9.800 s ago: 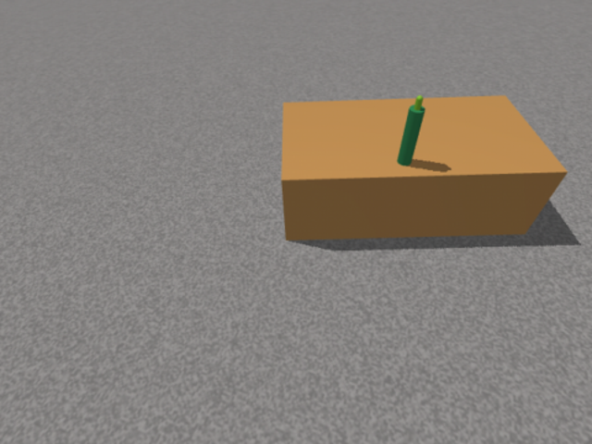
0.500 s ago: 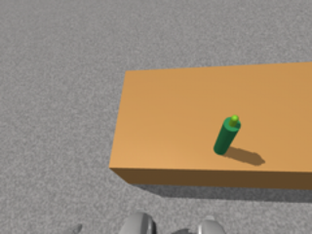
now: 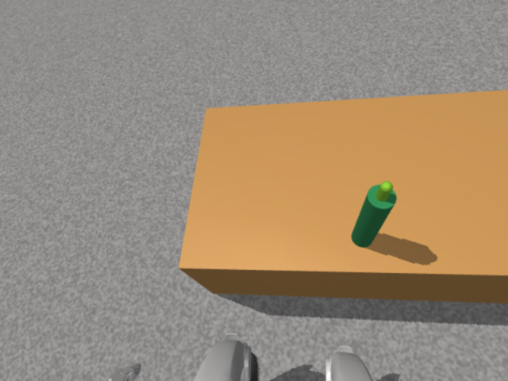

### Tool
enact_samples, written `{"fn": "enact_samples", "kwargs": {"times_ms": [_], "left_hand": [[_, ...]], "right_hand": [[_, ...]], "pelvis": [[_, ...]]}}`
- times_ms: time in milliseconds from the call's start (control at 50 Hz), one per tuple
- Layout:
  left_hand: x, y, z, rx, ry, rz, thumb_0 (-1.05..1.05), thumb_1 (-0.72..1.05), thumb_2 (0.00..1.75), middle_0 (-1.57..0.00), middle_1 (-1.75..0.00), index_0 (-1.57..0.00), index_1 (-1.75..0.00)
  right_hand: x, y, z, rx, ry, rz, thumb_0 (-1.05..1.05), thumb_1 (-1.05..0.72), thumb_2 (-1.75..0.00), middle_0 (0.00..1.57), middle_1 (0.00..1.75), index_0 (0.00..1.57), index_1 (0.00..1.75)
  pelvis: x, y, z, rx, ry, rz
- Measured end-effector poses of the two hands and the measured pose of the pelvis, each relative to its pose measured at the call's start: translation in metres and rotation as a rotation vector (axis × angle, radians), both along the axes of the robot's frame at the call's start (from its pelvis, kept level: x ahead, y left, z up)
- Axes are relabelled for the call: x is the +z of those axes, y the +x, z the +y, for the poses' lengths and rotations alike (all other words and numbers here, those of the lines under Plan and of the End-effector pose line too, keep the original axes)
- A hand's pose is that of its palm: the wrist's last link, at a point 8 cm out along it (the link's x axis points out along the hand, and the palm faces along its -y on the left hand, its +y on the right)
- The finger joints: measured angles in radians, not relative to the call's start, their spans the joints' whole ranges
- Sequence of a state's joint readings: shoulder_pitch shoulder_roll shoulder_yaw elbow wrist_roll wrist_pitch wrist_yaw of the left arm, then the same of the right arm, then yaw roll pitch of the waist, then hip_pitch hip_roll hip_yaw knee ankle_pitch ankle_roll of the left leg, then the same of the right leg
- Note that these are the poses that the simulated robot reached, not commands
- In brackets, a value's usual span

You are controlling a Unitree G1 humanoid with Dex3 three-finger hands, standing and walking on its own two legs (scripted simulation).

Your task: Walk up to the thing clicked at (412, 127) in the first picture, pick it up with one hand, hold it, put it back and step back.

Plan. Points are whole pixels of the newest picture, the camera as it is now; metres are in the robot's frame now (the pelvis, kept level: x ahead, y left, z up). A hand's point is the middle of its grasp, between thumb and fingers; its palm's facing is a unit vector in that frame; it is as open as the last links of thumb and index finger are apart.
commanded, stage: approach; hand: right
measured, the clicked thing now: (372, 215) +0.46 -0.18 -0.20
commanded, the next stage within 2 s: close in in 0.68 s
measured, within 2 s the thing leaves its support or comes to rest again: neither
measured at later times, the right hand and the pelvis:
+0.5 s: hand (478, 214) +0.42 -0.33 -0.10, palm faces +0.04 +1.00 -0.01, open 17.7 cm; pelvis -0.02 +0.00 -0.11, yaw +2 degrees
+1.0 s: hand (395, 241) +0.43 -0.24 -0.29, palm faces -0.01 +1.00 -0.01, open 17.5 cm; pelvis -0.09 +0.00 -0.31, yaw +2 degrees
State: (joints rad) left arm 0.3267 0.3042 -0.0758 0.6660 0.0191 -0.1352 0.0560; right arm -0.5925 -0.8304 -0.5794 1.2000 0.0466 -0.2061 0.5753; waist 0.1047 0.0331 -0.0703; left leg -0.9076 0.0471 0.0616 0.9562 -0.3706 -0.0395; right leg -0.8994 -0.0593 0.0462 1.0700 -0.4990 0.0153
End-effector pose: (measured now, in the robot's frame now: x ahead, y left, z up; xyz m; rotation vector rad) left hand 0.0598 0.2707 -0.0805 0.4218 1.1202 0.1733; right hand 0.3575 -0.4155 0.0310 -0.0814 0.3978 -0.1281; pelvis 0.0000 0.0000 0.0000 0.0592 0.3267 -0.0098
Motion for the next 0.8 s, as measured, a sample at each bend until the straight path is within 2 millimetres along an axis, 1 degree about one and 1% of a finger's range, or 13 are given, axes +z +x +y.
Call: {"fn": "enact_samples", "kwargs": {"times_ms": [140, 200, 280, 340, 400, 440, 540, 600, 680, 740, 800], "left_hand": [[-0.002, -0.005, -0.001, 0.005, 0.003, 0.012, 0.01, 0.9, 0.9, -0.21, -0.31, -0.22, -0.3], [-0.004, -0.008, -0.001, 0.004, 0.004, 0.016, 0.01, 0.91, 0.89, -0.21, -0.31, -0.22, -0.3], [-0.014, -0.01, 0.0, -0.013, 0.009, 0.025, 0.01, 0.91, 0.89, -0.21, -0.31, -0.21, -0.3], [-0.03, -0.01, 0.001, -0.033, 0.014, 0.031, 0.01, 0.91, 0.89, -0.21, -0.31, -0.21, -0.3], [-0.054, -0.007, 0.002, -0.053, 0.021, 0.027, 0.01, 0.9, 0.89, -0.21, -0.3, -0.21, -0.3], [-0.073, -0.005, 0.002, -0.062, 0.026, 0.018, 0.01, 0.9, 0.89, -0.21, -0.3, -0.21, -0.3], [-0.13, 0.0, 0.0, -0.078, 0.033, 0.004, 0.01, 0.91, 0.89, -0.21, -0.3, -0.2, -0.3], [-0.166, -0.001, -0.001, -0.087, 0.03, 0.01, 0.01, 0.91, 0.89, -0.2, -0.3, -0.2, -0.29], [-0.212, -0.011, -0.003, -0.092, 0.015, 0.036, 0.01, 0.91, 0.89, -0.2, -0.3, -0.2, -0.29], [-0.242, -0.024, -0.005, -0.088, -0.003, 0.065, 0.01, 0.91, 0.89, -0.2, -0.3, -0.2, -0.29], [-0.268, -0.039, -0.007, -0.077, -0.024, 0.092, 0.01, 0.91, 0.9, -0.21, -0.3, -0.2, -0.3]], "right_hand": [[0.0, 0.006, -0.002, 0.003, 0.005, -0.017, -0.02, 0.56, -0.06, 0.04, 0.06, 0.05, 0.05], [-0.004, 0.008, -0.002, 0.003, 0.013, -0.027, -0.02, 0.57, -0.06, 0.04, 0.06, 0.05, 0.05], [-0.02, 0.013, 0.001, 0.016, 0.021, -0.074, -0.02, 0.59, -0.05, 0.04, 0.06, 0.05, 0.05], [-0.04, 0.02, 0.007, 0.036, 0.03, -0.145, -0.02, 0.59, -0.05, 0.04, 0.06, 0.05, 0.05], [-0.068, 0.027, 0.017, 0.055, 0.046, -0.238, -0.02, 0.6, -0.04, 0.04, 0.06, 0.05, 0.05], [-0.09, 0.031, 0.024, 0.065, 0.059, -0.291, -0.02, 0.6, -0.04, 0.05, 0.05, 0.05, 0.05], [-0.151, 0.041, 0.042, 0.095, 0.081, -0.39, -0.02, 0.61, -0.03, 0.05, 0.05, 0.05, 0.05], [-0.187, 0.047, 0.052, 0.109, 0.094, -0.415, -0.02, 0.61, -0.03, 0.06, 0.05, 0.05, 0.05], [-0.227, 0.053, 0.062, 0.121, 0.098, -0.409, -0.02, 0.6, -0.03, 0.06, 0.05, 0.05, 0.05], [-0.252, 0.055, 0.07, 0.124, 0.097, -0.394, -0.02, 0.6, -0.04, 0.06, 0.05, 0.05, 0.05], [-0.274, 0.056, 0.08, 0.132, 0.091, -0.377, -0.02, 0.59, -0.04, 0.05, 0.05, 0.05, 0.05]], "pelvis": [[-0.003, -0.002, -0.002, 0.002, 0.003, 0.008], [-0.006, -0.003, -0.003, 0.003, 0.004, 0.018], [-0.018, -0.006, -0.004, 0.006, 0.005, 0.055], [-0.036, -0.009, -0.005, 0.011, 0.007, 0.097], [-0.062, -0.013, -0.005, 0.017, 0.011, 0.146], [-0.082, -0.017, -0.005, 0.02, 0.015, 0.176], [-0.136, -0.029, -0.004, 0.023, 0.026, 0.233], [-0.168, -0.037, -0.003, 0.024, 0.032, 0.255], [-0.207, -0.049, -0.002, 0.025, 0.037, 0.269], [-0.232, -0.058, -0.001, 0.025, 0.037, 0.272], [-0.255, -0.067, -0.001, 0.023, 0.037, 0.27]]}}
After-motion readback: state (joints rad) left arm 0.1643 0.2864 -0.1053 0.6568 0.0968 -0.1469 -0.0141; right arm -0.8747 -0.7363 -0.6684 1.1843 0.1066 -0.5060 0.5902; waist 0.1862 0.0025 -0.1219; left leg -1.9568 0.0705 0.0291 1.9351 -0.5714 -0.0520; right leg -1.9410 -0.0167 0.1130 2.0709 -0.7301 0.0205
